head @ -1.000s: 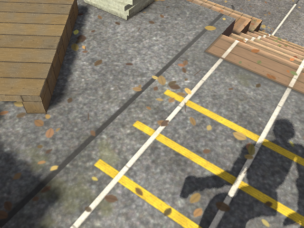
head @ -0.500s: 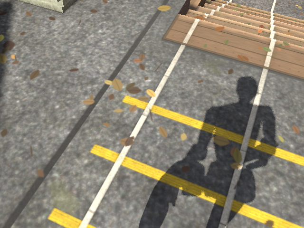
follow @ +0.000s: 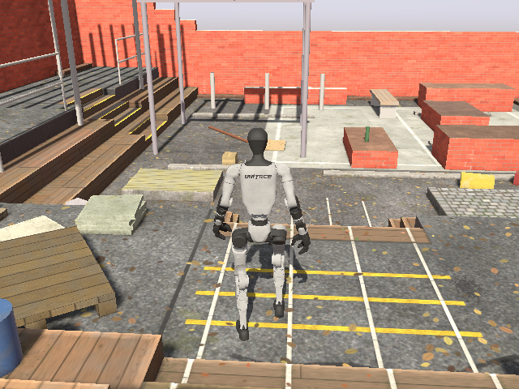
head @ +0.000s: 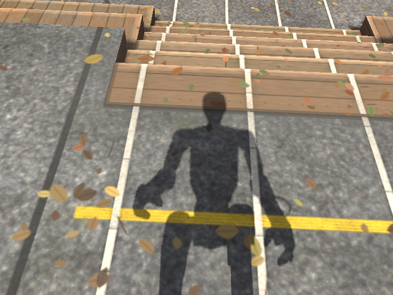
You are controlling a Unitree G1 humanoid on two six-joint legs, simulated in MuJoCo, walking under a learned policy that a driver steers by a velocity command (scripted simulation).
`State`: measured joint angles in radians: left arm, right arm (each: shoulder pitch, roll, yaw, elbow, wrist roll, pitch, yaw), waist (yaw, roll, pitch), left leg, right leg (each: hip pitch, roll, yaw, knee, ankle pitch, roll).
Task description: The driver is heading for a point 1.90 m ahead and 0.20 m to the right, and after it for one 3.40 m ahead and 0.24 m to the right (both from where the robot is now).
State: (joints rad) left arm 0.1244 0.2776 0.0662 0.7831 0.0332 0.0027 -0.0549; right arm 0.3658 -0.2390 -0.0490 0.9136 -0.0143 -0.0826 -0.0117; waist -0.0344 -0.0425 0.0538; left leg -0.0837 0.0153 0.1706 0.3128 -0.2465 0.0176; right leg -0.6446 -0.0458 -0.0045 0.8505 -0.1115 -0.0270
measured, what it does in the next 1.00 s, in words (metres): walks ahead, turning right: right foot, then left foot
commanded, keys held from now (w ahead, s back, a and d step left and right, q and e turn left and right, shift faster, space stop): e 0.44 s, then no key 0.56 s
